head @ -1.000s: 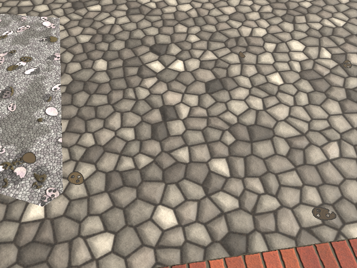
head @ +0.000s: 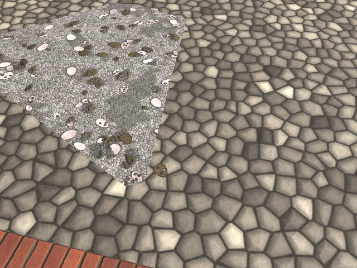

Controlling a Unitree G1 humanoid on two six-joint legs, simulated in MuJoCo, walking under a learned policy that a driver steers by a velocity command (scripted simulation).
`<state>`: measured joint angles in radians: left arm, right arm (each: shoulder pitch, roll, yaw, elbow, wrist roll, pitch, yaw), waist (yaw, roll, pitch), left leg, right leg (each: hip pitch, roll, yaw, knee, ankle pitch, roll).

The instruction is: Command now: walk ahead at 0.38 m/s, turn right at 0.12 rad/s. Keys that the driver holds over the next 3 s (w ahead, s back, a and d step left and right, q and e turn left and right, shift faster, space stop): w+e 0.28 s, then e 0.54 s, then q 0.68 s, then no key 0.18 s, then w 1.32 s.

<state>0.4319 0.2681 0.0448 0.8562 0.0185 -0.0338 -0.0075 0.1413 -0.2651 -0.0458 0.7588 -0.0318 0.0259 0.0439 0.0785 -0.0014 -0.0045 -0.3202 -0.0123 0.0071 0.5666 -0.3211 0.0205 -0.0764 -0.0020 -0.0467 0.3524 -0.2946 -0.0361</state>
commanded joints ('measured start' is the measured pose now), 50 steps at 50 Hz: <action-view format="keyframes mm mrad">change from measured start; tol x32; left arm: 1 -73 141 33 -56 -15 -11 -3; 50 -174 61 -3 -164 16 70 15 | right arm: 1 176 -93 -23 5 -1 -48 -29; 50 56 -58 11 -41 28 41 -47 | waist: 1 -157 -37 30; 18 -98 89 133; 26 -43 -228 -393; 50 -32 -122 -26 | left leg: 1 403 -23 24 -183 109 33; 4 465 440 -580 -419 -427 191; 22 263 215 199 -48 1134 60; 24 160 179 200 385 840 30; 25 -65 42 203 715 -191 -2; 26 -250 -57 23 990 -358 -40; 50 32 5 -32 135 -92 -18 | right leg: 1 -344 -152 203 18 35 -138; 5 -688 -12 158 717 -152 -80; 23 -135 91 -44 274 173 -102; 26 402 -388 663 192 1130 -416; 32 -111 -168 366 -20 738 -243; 50 -148 -123 409 -114 165 -162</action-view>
